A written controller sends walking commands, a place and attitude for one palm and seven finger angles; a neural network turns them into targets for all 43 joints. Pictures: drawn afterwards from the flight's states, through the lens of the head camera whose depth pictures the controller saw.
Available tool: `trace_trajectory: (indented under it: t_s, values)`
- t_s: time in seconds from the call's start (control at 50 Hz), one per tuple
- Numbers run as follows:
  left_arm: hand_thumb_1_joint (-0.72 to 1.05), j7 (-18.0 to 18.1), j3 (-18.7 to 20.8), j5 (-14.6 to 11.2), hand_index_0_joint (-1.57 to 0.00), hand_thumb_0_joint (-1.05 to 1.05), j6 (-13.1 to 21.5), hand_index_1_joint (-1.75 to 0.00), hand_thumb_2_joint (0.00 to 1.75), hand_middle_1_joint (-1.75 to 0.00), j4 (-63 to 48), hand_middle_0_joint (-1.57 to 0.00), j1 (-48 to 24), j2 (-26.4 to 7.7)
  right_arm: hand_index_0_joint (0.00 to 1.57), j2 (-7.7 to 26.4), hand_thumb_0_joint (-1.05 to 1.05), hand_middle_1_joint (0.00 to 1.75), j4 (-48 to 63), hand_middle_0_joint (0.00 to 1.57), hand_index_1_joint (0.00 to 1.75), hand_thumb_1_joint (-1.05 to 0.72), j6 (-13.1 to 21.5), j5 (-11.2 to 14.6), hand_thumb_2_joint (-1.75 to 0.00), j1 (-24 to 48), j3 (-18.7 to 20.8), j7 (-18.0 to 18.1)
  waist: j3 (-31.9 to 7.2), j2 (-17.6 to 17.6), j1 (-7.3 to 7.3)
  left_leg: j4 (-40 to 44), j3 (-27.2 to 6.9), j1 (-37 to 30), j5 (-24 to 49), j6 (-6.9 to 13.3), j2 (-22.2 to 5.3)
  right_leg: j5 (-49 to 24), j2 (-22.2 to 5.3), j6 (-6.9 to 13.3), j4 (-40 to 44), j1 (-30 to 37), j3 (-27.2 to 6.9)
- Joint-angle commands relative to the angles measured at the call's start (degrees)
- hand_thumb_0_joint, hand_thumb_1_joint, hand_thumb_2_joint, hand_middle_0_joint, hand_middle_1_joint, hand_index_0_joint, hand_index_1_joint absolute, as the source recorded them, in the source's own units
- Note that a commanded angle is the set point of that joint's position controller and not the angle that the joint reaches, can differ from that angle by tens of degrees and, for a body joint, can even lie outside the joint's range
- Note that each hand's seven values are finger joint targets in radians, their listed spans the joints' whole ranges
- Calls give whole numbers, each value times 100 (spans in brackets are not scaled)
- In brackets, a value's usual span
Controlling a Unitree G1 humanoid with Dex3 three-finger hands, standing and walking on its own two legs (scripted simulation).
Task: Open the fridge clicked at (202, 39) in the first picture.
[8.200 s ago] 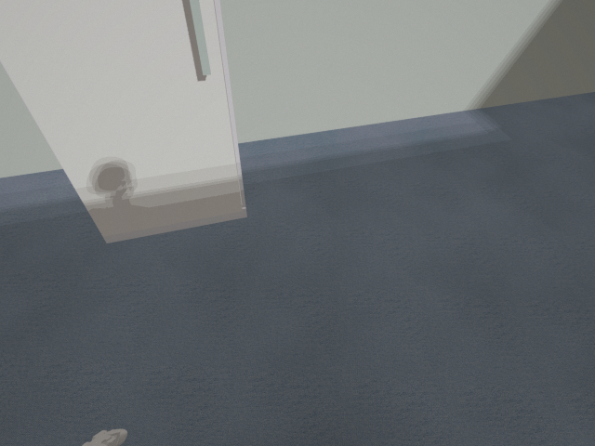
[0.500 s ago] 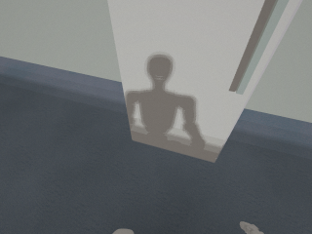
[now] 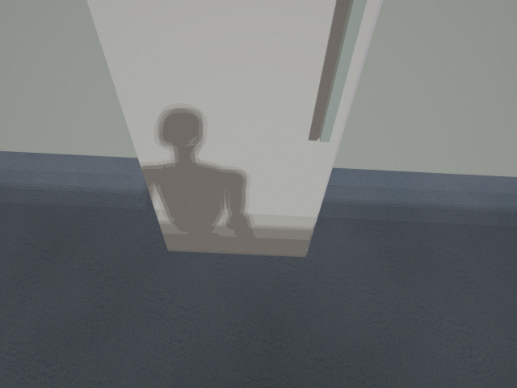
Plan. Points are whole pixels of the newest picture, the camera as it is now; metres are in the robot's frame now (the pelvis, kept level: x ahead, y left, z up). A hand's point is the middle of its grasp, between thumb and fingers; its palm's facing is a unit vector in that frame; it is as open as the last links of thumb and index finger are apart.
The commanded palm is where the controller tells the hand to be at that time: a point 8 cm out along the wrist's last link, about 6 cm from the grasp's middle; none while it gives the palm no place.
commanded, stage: take the last steps up to it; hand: right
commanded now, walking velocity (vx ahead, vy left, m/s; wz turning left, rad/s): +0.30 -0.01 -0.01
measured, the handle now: (343, 51) +0.73 -0.16 +0.19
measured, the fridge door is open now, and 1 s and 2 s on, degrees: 0 0 0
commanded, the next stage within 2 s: come to a stop and stand still in 0.70 s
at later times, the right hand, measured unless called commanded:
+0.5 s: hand (366, 368) +0.20 -0.20 -0.18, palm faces -0.03 +0.98 -0.20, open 7.4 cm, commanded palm none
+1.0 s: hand (339, 338) +0.26 -0.17 -0.19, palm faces +0.07 +0.99 -0.15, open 7.3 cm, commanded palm none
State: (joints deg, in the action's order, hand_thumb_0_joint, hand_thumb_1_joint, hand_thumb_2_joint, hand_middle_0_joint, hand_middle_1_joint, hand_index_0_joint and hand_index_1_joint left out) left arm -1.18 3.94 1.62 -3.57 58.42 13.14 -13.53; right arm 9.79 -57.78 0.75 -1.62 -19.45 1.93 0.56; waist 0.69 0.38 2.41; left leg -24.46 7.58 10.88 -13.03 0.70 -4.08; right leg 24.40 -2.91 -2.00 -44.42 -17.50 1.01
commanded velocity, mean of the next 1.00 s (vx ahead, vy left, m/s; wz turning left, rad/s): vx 0.14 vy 0.01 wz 0.01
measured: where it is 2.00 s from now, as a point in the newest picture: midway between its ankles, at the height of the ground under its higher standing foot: outside the picture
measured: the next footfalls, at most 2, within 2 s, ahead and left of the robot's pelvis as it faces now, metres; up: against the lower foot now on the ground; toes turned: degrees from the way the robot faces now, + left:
right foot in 0.08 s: +0.02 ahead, -0.14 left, +0.00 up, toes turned -5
left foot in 0.56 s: +0.30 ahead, +0.10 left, +0.00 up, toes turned +8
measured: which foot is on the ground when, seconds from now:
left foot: down 0.00-0.10, up 0.12-0.54, down 0.56-1.00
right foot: up 0.00-0.06, down 0.08-0.56, up 0.58-0.92, down 0.94-1.00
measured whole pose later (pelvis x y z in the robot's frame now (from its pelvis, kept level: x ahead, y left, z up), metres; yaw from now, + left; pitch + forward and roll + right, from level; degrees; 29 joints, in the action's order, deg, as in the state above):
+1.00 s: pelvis +0.25 +0.00 -0.01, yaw +1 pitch -2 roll +1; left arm 2.1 1.6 0.9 1.0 61.8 12.5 -9.1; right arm 8.6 -63.6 0.3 -0.2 -15.1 1.3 1.6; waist 0.9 -0.4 1.6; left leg -27.2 8.6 11.9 -12.6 2.0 0.0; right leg 12.4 -3.7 0.1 -30.3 -15.3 4.3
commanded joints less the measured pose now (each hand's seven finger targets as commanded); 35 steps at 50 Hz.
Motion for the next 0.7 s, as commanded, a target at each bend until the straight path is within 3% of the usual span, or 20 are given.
trace_trajectory:
  t_s: [0.0, 0.02, 0.04, 0.06, 0.08, 0.1, 0.16, 0.18, 0.22, 0.26, 0.36, 0.44, 0.46, 0.5, 0.52, 0.54, 0.56, 0.58, 0.62, 0.68]
  values:
    - [90, 4, -62, -55, -20, 0, 380, -30, 90, -30, -358, -20, 20, -7, 20, 1078, 0, 30, 17, 20, 30, -90, 116, -11, -90, -262, 263, 33, 79, -1040, -68, 1072, -1372, 51, -1305, 581, -1098, -237, 252, 135, 1561, 479, 476]
    - [90, 42, -74, -63, -20, 0, 431, -30, 90, -30, -209, -20, 356, -9, 20, 1022, 0, 30, -17, 20, 30, -90, 91, 34, -90, -160, 247, 22, 0, -824, -229, 792, -1106, 451, -1421, 397, -888, -668, 319, 152, 2196, 1223, 566]
    - [90, 109, -40, -83, -20, 0, 500, -30, 90, -30, -52, -20, 738, -221, 20, 834, 0, 30, -12, 20, 30, -90, 76, 84, -90, -53, 200, 3, -141, -159, -423, 189, -796, 1059, -1425, 186, -651, -704, -4, 203, 2588, 2067, 228]
    - [90, 163, 67, -45, -20, 0, 545, -30, 90, -30, 72, -20, 1143, -679, 20, 495, 0, 30, 68, 20, 30, -90, 69, 113, -90, -24, 119, -34, -244, 1226, -627, -1126, -253, 2101, -1440, -85, -109, 83, -1140, 581, 3010, 2738, -1340]
    - [90, 191, 142, -48, -20, 0, 497, -30, 90, -30, 47, -20, 1386, -1038, 20, 410, 0, 30, 258, 20, 30, -90, 87, 63, -90, 338, 64, -51, 113, 1677, -770, -2189, 16, 2775, -1811, -174, 93, 602, -1925, 989, 3519, 2531, -2178]
    - [90, 212, 130, -10, -20, 0, 474, -30, 90, -30, 12, -20, 1313, -1052, 20, 461, 0, 30, 338, 20, 30, -90, 89, 21, -90, 568, 106, -65, 522, 1259, -769, -2794, -277, 2983, -1693, -112, -102, 773, -2134, 1229, 3671, 2050, -2238]
    - [90, 264, -96, -31, -20, 0, 572, -30, 90, -30, -2, -20, 790, -384, 20, 481, 0, 30, 29, 20, 30, -90, 14, -30, -90, 501, 142, -148, 1351, 937, -465, -3534, -542, 2802, -676, -143, -307, 54, -1469, 969, 3858, 999, -1320]
    - [90, 273, -110, -51, -20, 0, 625, -30, 90, -30, 17, -20, 712, -331, 20, 454, 0, 30, -70, 20, 30, -90, 31, -8, -90, 294, 145, -183, 1246, 820, -329, -3606, -516, 2754, -445, -184, -327, -436, -1386, 980, 3821, 1090, -1048]
    - [90, 296, -99, -61, -20, 0, 708, -30, 90, -30, 75, -20, 914, -268, 20, 361, 0, 30, -124, 20, 30, -90, 8, -5, -90, 220, 140, -180, 1060, 598, -280, -3697, -458, 2787, -156, -264, -283, -1623, -1225, 998, 3689, 1365, -717]
    - [90, 322, -114, -83, -20, 0, 759, -30, 90, -30, 175, -20, 1142, -271, 20, 360, 0, 30, -88, 20, 30, -90, -7, 8, -90, 341, 137, -174, 850, 540, -306, -3667, -421, 2908, -47, -297, -278, -2604, -1220, 1056, 3517, 1724, -521]
    - [90, 355, -108, -40, -20, 0, 776, -30, 90, -30, 406, -20, 1511, -225, 20, 264, 0, 30, 204, 20, 30, -90, -3, 51, -90, 1166, 113, -192, 970, 688, -449, -2615, -258, 2982, 133, -237, -260, -3638, -1246, 1059, 3289, 2001, -239]
    - [90, 353, -73, 1, -20, 0, 740, -30, 90, -30, 535, -20, 1508, -352, 20, 252, 0, 30, 283, 20, 30, -90, 64, 90, -90, 1346, 114, -185, 860, 678, -405, -1443, -66, 1838, -8, 10, 0, -4470, -1344, 1000, 2829, 1763, -86]
    - [90, 353, -62, -7, -20, 0, 729, -30, 90, -30, 559, -20, 1479, -392, 20, 283, 0, 30, 208, 20, 30, -90, 98, 88, -90, 1056, 133, -174, 666, 631, -265, -1258, 30, 1329, -22, 95, 180, -5044, -1296, 966, 2451, 1735, -21]
    - [90, 328, -54, -61, -20, 0, 728, -30, 90, -30, 570, -20, 1375, -411, 20, 540, 0, 30, -179, 20, 30, -90, 187, 42, -90, -190, 223, -131, 10, 328, 307, -617, 96, -463, 623, 173, 360, -5042, -954, 680, 996, 1208, 225]
    - [90, 269, -67, -123, -20, 0, 736, -30, 90, -30, 521, -20, 1450, -223, 20, 988, 0, 30, -396, 20, 30, -90, 276, -8, -90, -908, 342, -74, -539, -362, 596, -513, -873, -1811, 1001, 490, -498, -3569, -563, 446, -446, 153, 450]
    - [90, 258, -99, -177, -20, 0, 742, -30, 90, -30, 407, -20, 1752, 101, 20, 1507, 0, 30, -486, 20, 30, -90, 303, 23, -90, -1360, 456, -24, -1260, -1607, 532, 154, -3206, -2537, 1945, 1148, -2088, 632, 346, 231, -2357, -857, 512]
    - [90, 281, -84, -194, -20, 0, 683, -30, 90, -30, 326, -20, 1478, -33, 20, 1545, 0, 30, -425, 20, 30, -90, 263, 136, -90, -1119, 449, -1, -1029, -1123, 468, 655, -3422, -1985, 1383, 1437, -2273, 992, 148, 373, -3153, -1073, -139]
    - [90, 256, -48, -188, -20, 0, 643, -30, 90, -30, 313, -20, 1323, 56, 20, 1314, 0, 30, -288, 20, 30, -90, 219, 137, -90, -474, 395, 31, -454, -490, 241, 951, -2983, -1213, 214, 1360, -2133, 516, -117, 403, -3336, -1135, -148]
    - [90, 200, -85, -76, -20, 0, 536, -30, 90, -30, 333, -20, 1121, 199, 20, 876, 0, 30, -11, 20, 30, -90, 215, 111, -90, 445, 253, 60, 276, -343, -119, 1290, -2284, 417, -855, 1020, -1721, -192, -449, 352, -3100, -1043, -227]
    - [90, 169, -103, -10, -20, 0, 374, -30, 90, -30, 428, -20, 1481, 418, 20, 559, 0, 30, 43, 20, 30, -90, 263, 56, -90, 788, 136, 94, 248, -376, -479, 1473, -1222, 1234, -330, 797, -1278, -379, -475, 205, -2056, -380, -20]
